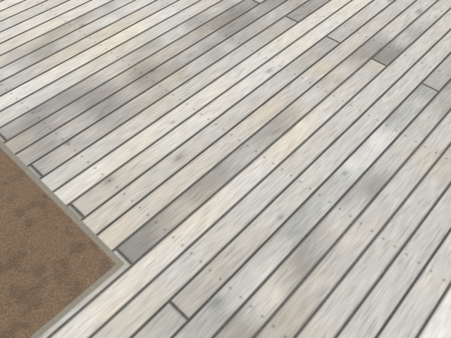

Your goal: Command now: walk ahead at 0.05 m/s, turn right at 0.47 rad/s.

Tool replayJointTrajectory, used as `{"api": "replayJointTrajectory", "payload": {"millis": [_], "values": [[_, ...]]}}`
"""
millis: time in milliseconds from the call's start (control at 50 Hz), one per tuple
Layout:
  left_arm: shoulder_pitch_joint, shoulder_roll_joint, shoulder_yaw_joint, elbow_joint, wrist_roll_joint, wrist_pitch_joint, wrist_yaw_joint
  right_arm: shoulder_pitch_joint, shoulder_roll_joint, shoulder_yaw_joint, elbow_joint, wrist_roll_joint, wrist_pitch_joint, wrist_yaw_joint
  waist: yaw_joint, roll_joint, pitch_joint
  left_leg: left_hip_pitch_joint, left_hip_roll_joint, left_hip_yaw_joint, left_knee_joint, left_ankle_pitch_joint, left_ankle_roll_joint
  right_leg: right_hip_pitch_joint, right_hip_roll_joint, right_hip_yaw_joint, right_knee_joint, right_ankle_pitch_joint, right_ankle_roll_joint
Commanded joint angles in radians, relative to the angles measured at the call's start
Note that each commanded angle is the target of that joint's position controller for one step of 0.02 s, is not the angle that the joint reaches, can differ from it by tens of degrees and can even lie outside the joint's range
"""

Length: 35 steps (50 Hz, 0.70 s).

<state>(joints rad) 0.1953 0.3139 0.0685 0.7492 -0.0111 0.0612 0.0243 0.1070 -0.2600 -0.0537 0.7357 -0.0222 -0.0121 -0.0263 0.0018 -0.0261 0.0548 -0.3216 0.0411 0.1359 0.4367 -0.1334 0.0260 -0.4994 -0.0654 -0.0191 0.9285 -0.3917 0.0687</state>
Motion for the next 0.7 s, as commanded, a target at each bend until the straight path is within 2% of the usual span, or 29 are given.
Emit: {"api": "replayJointTrajectory", "payload": {"millis": [20,40,80,100,120,140,160,180,200,220,240,280,340,380,460,520,560,580,600,620,640,660,680,700], "values": [[0.044,0.067,0.014,-0.071,0.002,0.002,-0.018,-0.059,-0.172,-0.048,-0.053,0.01,-0.008,-0.01,0.014,0.158,-0.159,0.073,0.289,-0.166,-0.157,0.137,0.208,0.135,-0.018,-0.005,-0.088,0.04,-0.03],[0.043,0.075,0.018,-0.078,0.002,0.003,-0.024,-0.057,-0.181,-0.051,-0.046,0.018,-0.004,-0.008,0.016,0.157,-0.157,0.086,0.296,-0.161,-0.142,0.13,0.197,0.152,-0.013,-0.015,-0.129,0.04,-0.044],[0.08,0.076,0.025,-0.071,0.004,0.004,-0.035,-0.073,-0.188,-0.054,-0.034,0.038,0.006,-0.008,0.048,0.139,-0.151,0.078,0.278,-0.122,-0.072,0.08,0.147,0.239,0.018,-0.055,-0.289,0.125,-0.083],[0.104,0.092,0.034,-0.061,0.011,0.003,-0.033,-0.044,-0.167,-0.051,-0.016,0.044,0.011,-0.008,0.05,0.102,-0.144,0.047,0.239,-0.084,0.001,-0.012,0.096,0.297,0.043,-0.049,-0.371,0.175,-0.112],[0.119,0.153,0.052,-0.066,0.015,0.0,-0.024,0.01,-0.125,-0.044,0.004,0.033,0.018,-0.005,0.034,-0.063,-0.106,-0.053,0.152,0.005,0.192,-0.158,0.007,0.354,-0.038,0.108,-0.513,0.356,-0.166],[0.098,0.254,0.066,-0.111,0.013,-0.004,-0.004,0.004,-0.085,-0.029,-0.033,-0.012,0.023,-0.001,-0.001,-0.35,-0.068,-0.33,-0.005,0.041,0.496,-0.519,-0.103,0.437,-0.28,0.466,-0.566,0.648,-0.318],[0.119,0.259,0.063,-0.124,0.051,-0.028,-0.017,-0.1,-0.128,-0.043,-0.064,-0.004,0.02,-0.01,0.078,-0.262,-0.117,-0.37,-0.056,-0.135,0.664,-0.559,-0.095,0.358,-0.325,0.554,-0.633,0.547,-0.433],[0.083,0.237,0.058,-0.124,0.055,-0.049,-0.022,-0.11,-0.151,-0.053,-0.06,0.02,0.021,-0.015,0.053,-0.175,-0.098,-0.379,-0.034,-0.182,0.718,-0.467,-0.076,0.343,-0.273,0.477,-0.643,0.451,-0.393],[0.022,0.209,0.054,-0.13,0.031,-0.06,-0.017,-0.079,-0.154,-0.06,-0.041,0.023,0.025,-0.021,0.017,-0.119,-0.088,-0.391,-0.018,-0.199,0.708,-0.366,-0.067,0.347,-0.221,0.41,-0.628,0.396,-0.331],[-0.018,0.167,0.041,-0.141,0.011,-0.06,-0.01,-0.061,-0.158,-0.064,-0.02,0.015,0.028,-0.029,0.003,-0.096,-0.095,-0.383,-0.009,-0.205,0.694,-0.311,-0.072,0.349,-0.193,0.37,-0.615,0.403,-0.292],[-0.037,0.154,0.034,-0.149,0.005,-0.058,-0.003,-0.047,-0.158,-0.066,-0.014,0.007,0.027,-0.03,-0.008,-0.1,-0.108,-0.348,-0.017,-0.203,0.701,-0.264,-0.082,0.334,-0.171,0.341,-0.605,0.461,-0.282],[-0.018,0.142,0.028,-0.156,0.01,-0.054,0.007,-0.031,-0.138,-0.063,-0.01,0.015,0.018,-0.025,-0.011,-0.088,-0.153,-0.312,-0.037,-0.205,0.681,-0.211,-0.094,0.368,-0.147,0.318,-0.588,0.544,-0.284],[0.017,0.158,0.037,-0.158,0.002,-0.047,0.018,-0.061,-0.11,-0.05,-0.017,0.024,0.009,-0.02,0.012,-0.087,-0.159,-0.307,-0.048,-0.218,0.51,-0.182,-0.112,0.431,-0.134,0.334,-0.568,0.539,-0.284],[0.017,0.173,0.044,-0.165,0.001,-0.039,0.021,-0.075,-0.106,-0.045,-0.02,0.025,0.006,-0.013,0.021,-0.105,-0.151,-0.261,-0.057,-0.224,0.413,-0.181,-0.12,0.414,-0.126,0.358,-0.564,0.48,-0.289],[0.001,0.185,0.051,-0.18,0.004,-0.028,0.011,-0.068,-0.125,-0.046,-0.02,0.033,-0.003,0.002,0.027,-0.133,-0.135,-0.147,-0.08,-0.229,0.286,-0.215,-0.115,0.347,-0.117,0.434,-0.555,0.458,-0.301],[-0.023,0.181,0.051,-0.19,-0.004,-0.022,0.005,-0.045,-0.138,-0.049,-0.019,0.037,-0.017,0.015,0.02,-0.142,-0.146,-0.082,-0.09,-0.233,0.172,-0.22,-0.097,0.365,-0.106,0.502,-0.521,0.527,-0.291],[-0.06,0.174,0.049,-0.2,-0.018,-0.015,0.008,0.013,-0.142,-0.054,-0.004,0.036,-0.027,0.024,-0.021,-0.133,-0.154,0.032,-0.087,-0.216,-0.028,-0.086,-0.073,0.348,-0.065,0.51,-0.476,0.511,-0.25],[-0.059,0.155,0.044,-0.204,-0.019,-0.014,0.012,0.045,-0.167,-0.063,0.006,0.031,-0.028,0.023,-0.028,-0.106,-0.163,0.14,-0.033,-0.238,-0.106,0.031,-0.049,0.285,-0.027,0.489,-0.438,0.406,-0.206],[-0.016,0.103,0.029,-0.205,-0.006,-0.015,0.009,0.062,-0.233,-0.077,-0.001,0.013,-0.023,0.016,0.0,0.065,-0.193,0.268,0.158,-0.399,-0.12,0.147,0.025,0.159,0.061,0.381,-0.266,0.131,-0.15],[0.009,0.105,0.033,-0.233,-0.012,-0.023,0.007,0.039,-0.285,-0.086,0.003,-0.012,-0.013,0.016,0.04,0.32,-0.133,0.272,0.322,-0.622,-0.134,0.346,0.196,-0.059,0.216,0.194,-0.097,-0.24,-0.088],[0.036,0.194,0.059,-0.207,0.006,-0.029,0.007,0.011,-0.221,-0.07,-0.024,-0.012,-0.017,0.014,0.023,0.233,-0.132,0.237,0.38,-0.624,-0.127,0.366,0.268,-0.082,0.139,0.193,0.131,-0.26,-0.04],[0.043,0.222,0.075,-0.186,-0.004,-0.027,0.003,-0.031,-0.169,-0.054,-0.039,-0.004,-0.017,0.008,0.036,0.174,-0.121,0.212,0.319,-0.52,-0.112,0.335,0.236,-0.078,0.121,0.188,0.213,-0.192,-0.026],[0.055,0.201,0.075,-0.166,-0.006,-0.016,0.004,-0.065,-0.151,-0.048,-0.045,0.007,-0.013,0.004,0.048,0.149,-0.102,0.204,0.251,-0.429,-0.102,0.277,0.191,-0.084,0.11,0.174,0.249,-0.136,-0.007],[0.05,0.18,0.07,-0.165,-0.003,-0.008,0.005,-0.071,-0.142,-0.044,-0.046,0.02,-0.011,-0.001,0.034,0.152,-0.087,0.216,0.229,-0.387,-0.1,0.269,0.178,-0.118,0.105,0.168,0.282,-0.082,0.009]]}}
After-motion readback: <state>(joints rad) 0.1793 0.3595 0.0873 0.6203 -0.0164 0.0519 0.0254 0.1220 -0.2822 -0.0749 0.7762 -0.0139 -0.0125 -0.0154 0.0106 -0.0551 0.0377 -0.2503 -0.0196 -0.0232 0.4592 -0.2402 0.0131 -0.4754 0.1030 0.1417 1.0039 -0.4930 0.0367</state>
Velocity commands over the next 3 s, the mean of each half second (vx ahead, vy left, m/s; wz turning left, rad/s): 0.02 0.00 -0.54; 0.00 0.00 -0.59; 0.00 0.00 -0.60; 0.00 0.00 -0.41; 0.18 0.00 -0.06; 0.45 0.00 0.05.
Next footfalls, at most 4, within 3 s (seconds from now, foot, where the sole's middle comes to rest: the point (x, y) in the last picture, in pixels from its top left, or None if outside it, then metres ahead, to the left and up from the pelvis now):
0.12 right None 0.06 -0.12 -0.77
0.60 left None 0.13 0.09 -0.77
1.02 right None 0.00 -0.15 -0.77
1.50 left None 0.17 -0.01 -0.77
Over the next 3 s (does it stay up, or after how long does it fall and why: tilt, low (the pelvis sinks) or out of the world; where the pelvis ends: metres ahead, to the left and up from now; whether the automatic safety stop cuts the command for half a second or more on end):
stays up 0.15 -0.35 -0.02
